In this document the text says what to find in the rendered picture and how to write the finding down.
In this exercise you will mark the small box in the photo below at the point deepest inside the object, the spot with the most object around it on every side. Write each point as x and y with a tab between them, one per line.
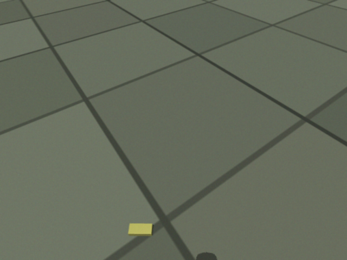
140	229

